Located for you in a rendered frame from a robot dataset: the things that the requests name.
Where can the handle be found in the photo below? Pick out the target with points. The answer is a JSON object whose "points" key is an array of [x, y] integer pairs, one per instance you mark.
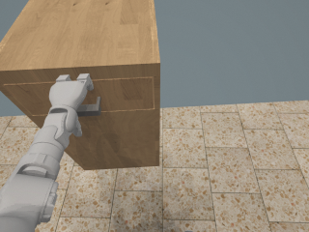
{"points": [[85, 110]]}

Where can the robot left hand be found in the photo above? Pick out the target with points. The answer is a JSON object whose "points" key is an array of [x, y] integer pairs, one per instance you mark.
{"points": [[72, 94]]}

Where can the left robot upper arm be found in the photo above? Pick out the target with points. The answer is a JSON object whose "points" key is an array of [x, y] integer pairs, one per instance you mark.
{"points": [[27, 201]]}

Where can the robot left forearm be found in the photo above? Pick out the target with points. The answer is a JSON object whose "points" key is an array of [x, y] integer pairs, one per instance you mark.
{"points": [[45, 153]]}

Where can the drawer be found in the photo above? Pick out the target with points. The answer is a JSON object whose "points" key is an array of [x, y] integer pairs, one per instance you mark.
{"points": [[124, 93]]}

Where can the cabinet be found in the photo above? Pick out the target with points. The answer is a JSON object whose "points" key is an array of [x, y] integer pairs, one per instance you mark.
{"points": [[107, 39]]}

